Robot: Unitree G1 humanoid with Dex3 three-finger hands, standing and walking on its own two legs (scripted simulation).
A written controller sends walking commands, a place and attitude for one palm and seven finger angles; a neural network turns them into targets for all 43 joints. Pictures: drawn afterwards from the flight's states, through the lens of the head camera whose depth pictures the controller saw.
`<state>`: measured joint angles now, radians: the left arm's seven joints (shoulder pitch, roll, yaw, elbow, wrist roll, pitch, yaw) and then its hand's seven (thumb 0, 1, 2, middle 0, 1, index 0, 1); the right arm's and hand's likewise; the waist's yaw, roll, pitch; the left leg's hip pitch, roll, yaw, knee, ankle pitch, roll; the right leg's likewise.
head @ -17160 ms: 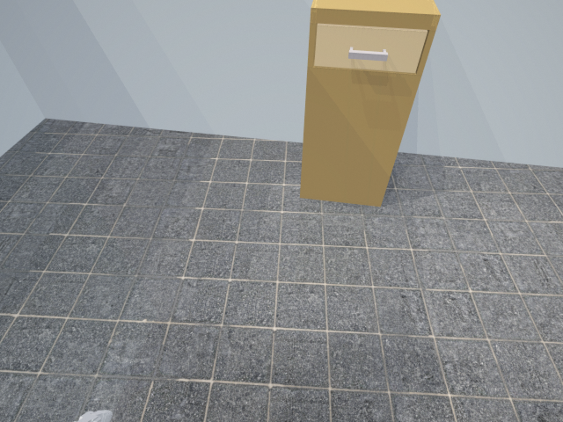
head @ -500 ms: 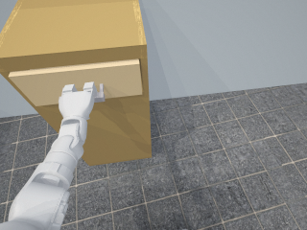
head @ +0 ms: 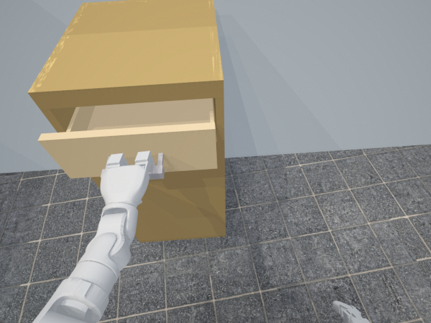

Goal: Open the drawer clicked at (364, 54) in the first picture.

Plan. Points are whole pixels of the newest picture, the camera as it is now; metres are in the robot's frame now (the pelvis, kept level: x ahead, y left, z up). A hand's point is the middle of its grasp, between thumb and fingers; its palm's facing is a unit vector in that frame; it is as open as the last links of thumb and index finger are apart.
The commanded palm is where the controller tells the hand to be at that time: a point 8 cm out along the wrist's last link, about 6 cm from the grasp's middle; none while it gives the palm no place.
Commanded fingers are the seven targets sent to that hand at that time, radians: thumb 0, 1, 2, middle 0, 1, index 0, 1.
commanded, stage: pull the drawer open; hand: left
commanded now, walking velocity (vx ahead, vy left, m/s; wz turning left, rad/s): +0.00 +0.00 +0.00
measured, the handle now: (134, 166) +0.43 +0.20 +0.02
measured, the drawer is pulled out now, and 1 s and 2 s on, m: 0.09 0.21 0.30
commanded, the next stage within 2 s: none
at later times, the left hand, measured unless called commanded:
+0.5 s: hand (131, 221) +0.31 +0.18 +0.00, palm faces +0.00 -0.07 -1.00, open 6.2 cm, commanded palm +0.27 +0.19 +0.05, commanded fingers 0.00 0.90 0.90 -0.40 -1.35 -0.40 -1.35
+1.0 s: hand (127, 251) +0.25 +0.18 +0.00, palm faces +0.01 -0.10 -1.00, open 6.2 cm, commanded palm +0.21 +0.18 +0.05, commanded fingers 0.00 0.90 0.90 -0.40 -1.35 -0.40 -1.35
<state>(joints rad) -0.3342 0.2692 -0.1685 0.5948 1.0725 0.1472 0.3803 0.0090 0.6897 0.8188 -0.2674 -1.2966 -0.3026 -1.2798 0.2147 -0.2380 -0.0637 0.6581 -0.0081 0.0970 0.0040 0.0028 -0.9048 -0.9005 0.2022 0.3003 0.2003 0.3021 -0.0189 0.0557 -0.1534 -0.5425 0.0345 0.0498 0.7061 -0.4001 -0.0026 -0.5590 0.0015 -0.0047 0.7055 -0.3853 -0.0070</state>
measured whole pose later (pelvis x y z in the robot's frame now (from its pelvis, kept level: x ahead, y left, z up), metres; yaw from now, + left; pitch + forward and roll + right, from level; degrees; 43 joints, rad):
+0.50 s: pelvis -0.01 -0.01 +0.00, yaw -1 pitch +10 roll +1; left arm -0.13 0.27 -0.16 0.43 1.08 0.13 0.39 0.01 0.69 0.82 -0.26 -1.30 -0.32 -1.27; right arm 0.21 -0.24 -0.06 0.66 -0.01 0.07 -0.01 0.01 -0.90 -0.90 0.20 0.30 0.20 0.30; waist -0.01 0.05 -0.14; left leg -0.48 0.04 0.06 0.68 -0.38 -0.01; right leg -0.52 0.01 0.01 0.72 -0.38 -0.02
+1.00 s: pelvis -0.02 -0.01 +0.00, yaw -1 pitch +8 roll +1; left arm 0.10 0.25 -0.20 0.21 1.09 0.15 0.39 0.02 0.69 0.81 -0.25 -1.30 -0.33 -1.26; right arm 0.14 -0.23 -0.04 0.63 -0.02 0.05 0.02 0.01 -0.90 -0.90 0.20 0.30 0.20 0.30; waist 0.03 0.05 -0.13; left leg -0.45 0.04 0.06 0.70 -0.39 -0.02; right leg -0.49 0.00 0.01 0.74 -0.39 -0.02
